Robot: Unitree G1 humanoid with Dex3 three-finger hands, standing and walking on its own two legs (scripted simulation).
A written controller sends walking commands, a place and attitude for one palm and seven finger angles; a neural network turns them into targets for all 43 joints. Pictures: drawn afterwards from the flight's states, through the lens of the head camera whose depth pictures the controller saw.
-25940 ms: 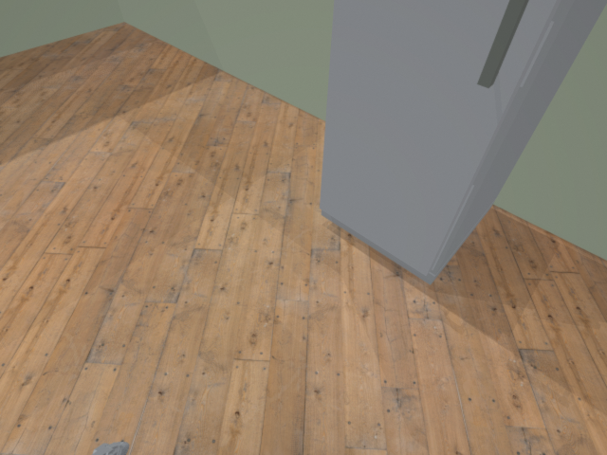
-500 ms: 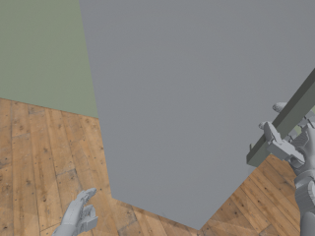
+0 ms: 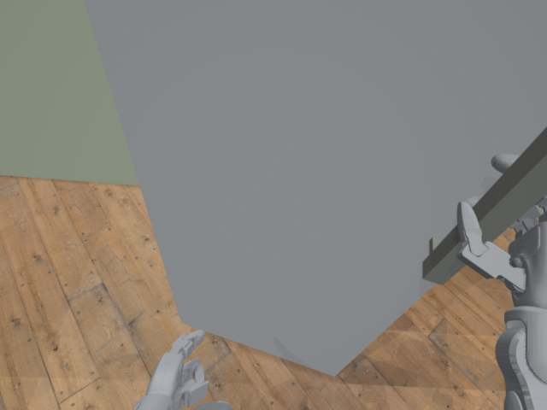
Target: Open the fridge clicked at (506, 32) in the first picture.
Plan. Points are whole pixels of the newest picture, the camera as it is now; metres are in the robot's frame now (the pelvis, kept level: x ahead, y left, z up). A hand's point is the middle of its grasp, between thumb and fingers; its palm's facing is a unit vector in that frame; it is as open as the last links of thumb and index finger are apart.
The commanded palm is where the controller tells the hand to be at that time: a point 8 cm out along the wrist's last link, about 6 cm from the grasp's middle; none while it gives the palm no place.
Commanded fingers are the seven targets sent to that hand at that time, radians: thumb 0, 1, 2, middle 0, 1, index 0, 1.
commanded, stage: walk backward, drawing the door open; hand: right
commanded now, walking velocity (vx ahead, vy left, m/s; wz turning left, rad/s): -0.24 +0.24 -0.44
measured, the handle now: (516, 172) +0.31 -0.19 +0.27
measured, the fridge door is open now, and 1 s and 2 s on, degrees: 16 54 85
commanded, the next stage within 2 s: stop walking and hold the door back in 1.64 s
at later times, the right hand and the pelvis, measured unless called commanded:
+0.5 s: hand (438, 376) +0.14 -0.09 +0.21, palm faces +0.45 +0.86 -0.26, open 8.1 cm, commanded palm +0.09 -0.13 +0.21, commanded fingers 0.00 -0.90 -0.90 0.45 1.40 0.45 1.40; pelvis -0.07 +0.14 +0.01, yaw -22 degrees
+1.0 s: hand out of the picture +0.04 +0.04 +0.21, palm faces +0.78 +0.58 -0.25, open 8.3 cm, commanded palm -0.02 +0.03 +0.21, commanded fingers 0.00 -0.90 -0.90 0.45 1.40 0.45 1.40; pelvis -0.06 +0.35 +0.00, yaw -44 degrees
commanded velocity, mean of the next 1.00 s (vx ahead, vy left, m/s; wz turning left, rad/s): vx -0.15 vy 0.35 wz -0.71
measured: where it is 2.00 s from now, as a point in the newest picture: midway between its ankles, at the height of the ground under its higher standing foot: outside the picture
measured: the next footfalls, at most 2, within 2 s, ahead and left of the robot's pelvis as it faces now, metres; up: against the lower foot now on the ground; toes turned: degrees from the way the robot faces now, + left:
right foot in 0.32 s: -0.10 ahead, -0.06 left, +0.00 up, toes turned -20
left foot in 0.60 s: +0.05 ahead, +0.30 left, +0.00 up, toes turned -25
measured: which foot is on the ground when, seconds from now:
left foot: down 0.00-0.32, up 0.34-0.58, down 0.60-0.90, up 0.92-1.00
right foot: down 0.00-0.00, up 0.02-0.30, down 0.32-0.62, up 0.64-0.90, down 0.92-1.00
